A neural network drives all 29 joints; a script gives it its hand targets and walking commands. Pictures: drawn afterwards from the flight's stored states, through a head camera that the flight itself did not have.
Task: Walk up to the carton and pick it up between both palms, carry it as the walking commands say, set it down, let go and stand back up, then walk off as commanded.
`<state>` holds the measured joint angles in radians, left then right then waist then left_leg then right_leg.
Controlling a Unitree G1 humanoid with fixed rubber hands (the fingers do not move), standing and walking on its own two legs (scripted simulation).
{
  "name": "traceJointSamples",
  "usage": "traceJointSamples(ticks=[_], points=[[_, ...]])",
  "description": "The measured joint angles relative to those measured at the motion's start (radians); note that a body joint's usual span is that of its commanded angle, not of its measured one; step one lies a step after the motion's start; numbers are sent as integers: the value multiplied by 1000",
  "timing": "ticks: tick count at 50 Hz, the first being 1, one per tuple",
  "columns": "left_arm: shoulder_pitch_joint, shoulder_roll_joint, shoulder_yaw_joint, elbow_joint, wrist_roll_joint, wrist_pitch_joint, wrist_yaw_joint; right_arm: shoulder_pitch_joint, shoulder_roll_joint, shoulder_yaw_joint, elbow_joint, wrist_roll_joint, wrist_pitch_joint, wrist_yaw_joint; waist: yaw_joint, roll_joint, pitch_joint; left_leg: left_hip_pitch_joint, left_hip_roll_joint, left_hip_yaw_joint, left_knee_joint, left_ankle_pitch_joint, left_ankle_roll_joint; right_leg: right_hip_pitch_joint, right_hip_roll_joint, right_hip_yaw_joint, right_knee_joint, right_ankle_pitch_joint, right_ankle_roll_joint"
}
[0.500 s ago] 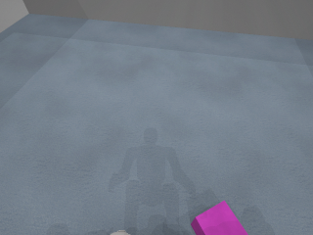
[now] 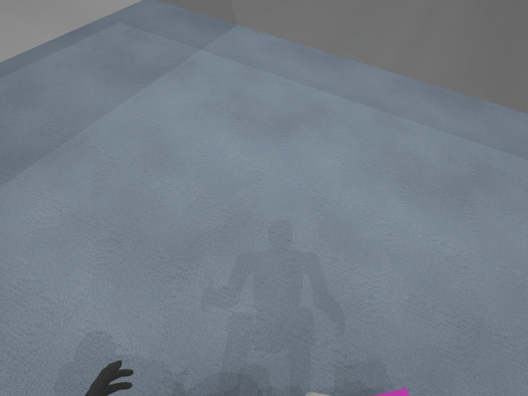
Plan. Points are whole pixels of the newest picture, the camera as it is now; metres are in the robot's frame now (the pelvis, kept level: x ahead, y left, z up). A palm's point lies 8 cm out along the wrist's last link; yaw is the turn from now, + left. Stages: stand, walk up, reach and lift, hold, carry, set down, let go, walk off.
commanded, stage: walk off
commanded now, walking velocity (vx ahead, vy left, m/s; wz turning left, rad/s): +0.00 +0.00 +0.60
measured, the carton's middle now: out of the picture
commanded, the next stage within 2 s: stand in 0.64 s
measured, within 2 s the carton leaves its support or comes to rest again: neither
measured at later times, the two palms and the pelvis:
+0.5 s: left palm out of the picture +0.04 +0.18 -0.08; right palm out of the picture +0.12 -0.33 -0.14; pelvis +0.00 -0.10 +0.01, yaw +16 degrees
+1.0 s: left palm out of the picture -0.01 +0.21 -0.13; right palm (413, 374) +0.19 -0.27 -0.11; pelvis +0.00 -0.06 +0.00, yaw +27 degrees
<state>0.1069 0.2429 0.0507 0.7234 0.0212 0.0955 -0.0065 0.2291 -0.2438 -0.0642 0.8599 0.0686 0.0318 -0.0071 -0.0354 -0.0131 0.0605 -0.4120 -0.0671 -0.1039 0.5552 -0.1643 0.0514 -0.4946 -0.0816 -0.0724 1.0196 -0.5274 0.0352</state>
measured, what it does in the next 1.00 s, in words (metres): steps on the spot, turning left: right foot, then left foot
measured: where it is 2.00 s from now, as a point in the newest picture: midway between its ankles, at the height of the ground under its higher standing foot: outside the picture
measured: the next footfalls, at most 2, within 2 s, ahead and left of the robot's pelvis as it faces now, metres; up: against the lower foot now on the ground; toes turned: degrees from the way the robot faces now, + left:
right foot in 0.20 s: +0.03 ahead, -0.16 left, +0.00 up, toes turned +2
left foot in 0.78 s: +0.05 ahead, +0.07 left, +0.00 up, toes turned +27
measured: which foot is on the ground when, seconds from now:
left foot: down 0.00-0.20, up 0.22-0.76, down 0.78-1.00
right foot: up 0.00-0.18, down 0.20-0.78, up 0.80-1.00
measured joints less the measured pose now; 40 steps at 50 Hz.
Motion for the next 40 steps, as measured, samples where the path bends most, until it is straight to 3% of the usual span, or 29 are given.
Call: traceJointSamples(ticks=[8,11,13,18,22,26,32,37,38,40], points=[[1,0,0,21,-8,-10,1,0,0,0,-18,0,16,22,1,0,-10,-2,-31,-90,-25,33,-49,136,31,1,-244,20,3],[27,0,0,45,-6,-27,5,-6,0,0,-20,0,25,23,6,5,-11,-11,-41,-108,-6,-20,-81,202,36,-4,-394,168,-13],[55,0,0,61,0,-24,10,-5,-1,-1,-11,0,28,18,7,1,-12,-54,-50,-66,155,-135,-89,219,16,-23,-403,186,-41],[88,0,0,81,1,-25,16,-5,-8,0,-12,0,28,28,7,13,5,-128,-27,-40,568,-148,-90,276,-12,-67,-469,197,-71],[88,-1,0,55,1,-34,16,-1,-8,0,21,0,41,24,6,23,2,-129,5,-35,724,-149,-93,288,-12,-114,-478,188,-86],[88,-2,-2,22,1,-59,16,0,-9,0,36,0,57,20,6,28,7,-126,40,7,681,-151,-110,298,-11,-181,-478,172,-92],[88,-2,-2,57,1,-56,16,-22,-9,0,3,0,54,39,6,28,32,-108,84,94,438,-151,-113,329,-12,-274,-474,150,-91],[88,-2,-2,96,0,-35,16,-28,-9,0,-35,0,28,42,5,24,29,-36,91,127,237,-151,-111,339,-26,-320,-416,104,-62],[89,-2,-2,101,-1,-31,16,-28,-9,0,-36,0,20,37,5,24,25,-4,92,130,172,-126,-106,334,-32,-323,-385,87,-54],[73,-2,1,102,-4,-19,15,-29,-3,0,-35,0,-2,24,4,12,31,9,76,132,148,-111,-44,287,-51,-288,-259,41,-47]])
